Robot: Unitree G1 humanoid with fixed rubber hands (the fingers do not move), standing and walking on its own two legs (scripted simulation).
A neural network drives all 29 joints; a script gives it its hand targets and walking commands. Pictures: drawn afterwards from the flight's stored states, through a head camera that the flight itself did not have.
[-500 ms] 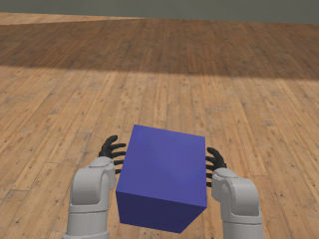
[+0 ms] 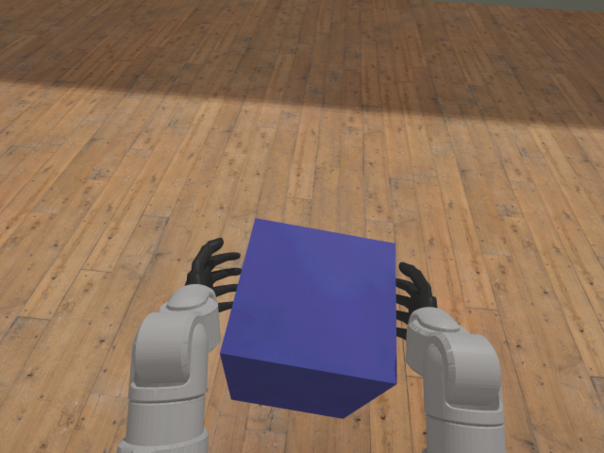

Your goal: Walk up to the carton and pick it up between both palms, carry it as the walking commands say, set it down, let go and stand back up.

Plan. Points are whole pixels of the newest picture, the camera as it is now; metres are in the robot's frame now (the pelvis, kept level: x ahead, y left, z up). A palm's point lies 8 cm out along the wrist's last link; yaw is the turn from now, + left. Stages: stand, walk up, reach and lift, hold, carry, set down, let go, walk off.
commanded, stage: carry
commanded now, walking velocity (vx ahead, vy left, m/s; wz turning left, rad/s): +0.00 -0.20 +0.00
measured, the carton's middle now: (304, 330) +0.30 +0.00 +0.01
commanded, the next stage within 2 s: none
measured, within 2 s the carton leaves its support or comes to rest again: neither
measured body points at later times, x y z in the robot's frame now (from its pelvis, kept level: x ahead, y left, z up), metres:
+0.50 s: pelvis -0.05 -0.10 +0.00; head -0.04 -0.09 +0.45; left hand +0.26 +0.03 +0.08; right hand +0.24 -0.23 +0.06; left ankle -0.05 +0.03 -0.73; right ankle +0.02 -0.15 -0.72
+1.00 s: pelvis -0.10 -0.22 +0.00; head -0.08 -0.21 +0.45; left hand +0.20 -0.09 +0.07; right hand +0.19 -0.35 +0.06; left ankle -0.11 -0.08 -0.73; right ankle -0.06 -0.30 -0.70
